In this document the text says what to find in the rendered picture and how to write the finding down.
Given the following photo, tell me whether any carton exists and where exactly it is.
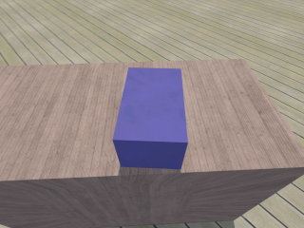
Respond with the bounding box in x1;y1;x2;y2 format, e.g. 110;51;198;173
112;67;188;170

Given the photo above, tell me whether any pedestal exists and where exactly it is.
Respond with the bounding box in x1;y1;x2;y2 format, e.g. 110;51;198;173
0;59;304;228

